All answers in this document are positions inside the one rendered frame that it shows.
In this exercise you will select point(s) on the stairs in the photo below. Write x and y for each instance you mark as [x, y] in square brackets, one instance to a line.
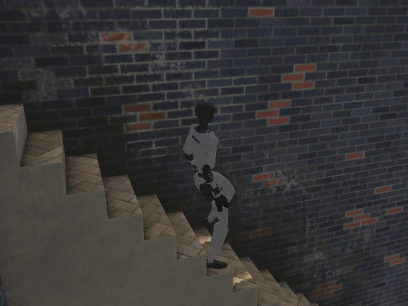
[69, 237]

